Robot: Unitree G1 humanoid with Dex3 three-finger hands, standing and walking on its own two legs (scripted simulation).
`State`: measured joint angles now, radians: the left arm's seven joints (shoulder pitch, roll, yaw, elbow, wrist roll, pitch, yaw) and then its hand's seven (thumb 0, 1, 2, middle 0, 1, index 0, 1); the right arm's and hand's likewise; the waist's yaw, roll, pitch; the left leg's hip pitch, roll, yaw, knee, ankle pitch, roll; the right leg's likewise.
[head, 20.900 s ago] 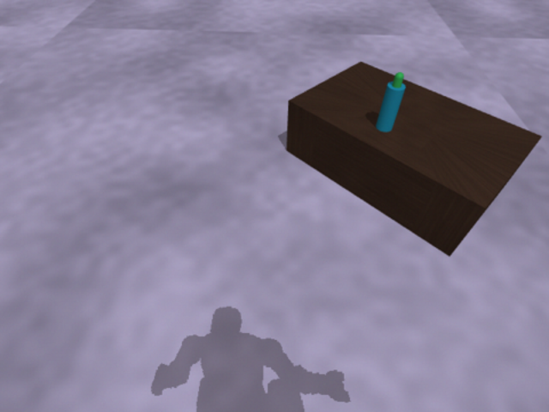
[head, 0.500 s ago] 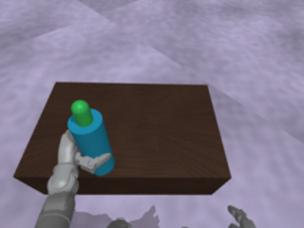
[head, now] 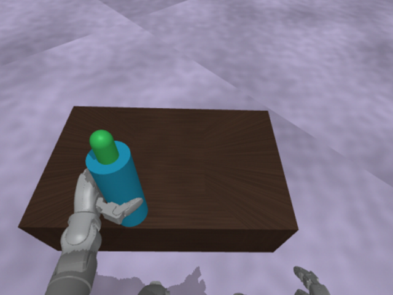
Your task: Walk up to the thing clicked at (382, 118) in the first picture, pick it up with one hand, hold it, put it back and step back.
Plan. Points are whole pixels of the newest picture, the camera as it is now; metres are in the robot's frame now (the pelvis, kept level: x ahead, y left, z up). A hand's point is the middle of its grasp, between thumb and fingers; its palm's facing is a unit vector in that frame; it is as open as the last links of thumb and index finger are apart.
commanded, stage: hold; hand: left
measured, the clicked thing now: (118, 180) +0.33 +0.17 +0.05
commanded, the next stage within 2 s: crouch in 1.40 s
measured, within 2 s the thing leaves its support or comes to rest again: neither
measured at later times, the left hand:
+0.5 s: hand (120, 187) +0.32 +0.17 +0.03, palm faces +0.08 -1.00 -0.01, open 10.5 cm
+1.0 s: hand (119, 187) +0.33 +0.17 +0.02, palm faces +0.08 -1.00 -0.02, open 10.5 cm
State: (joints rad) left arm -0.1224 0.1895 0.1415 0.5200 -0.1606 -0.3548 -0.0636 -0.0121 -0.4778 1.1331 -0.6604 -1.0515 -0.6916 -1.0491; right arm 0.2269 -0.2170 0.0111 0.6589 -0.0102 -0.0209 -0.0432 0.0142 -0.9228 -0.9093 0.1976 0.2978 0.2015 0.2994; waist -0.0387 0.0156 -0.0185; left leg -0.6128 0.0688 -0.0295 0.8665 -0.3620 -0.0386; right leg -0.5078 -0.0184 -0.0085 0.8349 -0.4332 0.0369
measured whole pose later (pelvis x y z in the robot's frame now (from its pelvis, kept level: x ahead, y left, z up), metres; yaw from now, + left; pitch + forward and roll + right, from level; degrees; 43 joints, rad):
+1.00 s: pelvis +0.00 +0.00 +0.00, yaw +0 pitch +6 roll -2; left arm -0.11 0.20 0.14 0.49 -0.17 -0.35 -0.07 -0.01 -0.47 1.13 -0.66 -1.05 -0.69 -1.05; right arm 0.23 -0.22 0.01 0.66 -0.01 -0.03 -0.06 0.01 -0.93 -0.91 0.20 0.30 0.20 0.30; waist -0.04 0.02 -0.02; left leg -0.62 0.07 -0.03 0.87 -0.37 -0.04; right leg -0.51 -0.02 -0.01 0.84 -0.44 0.04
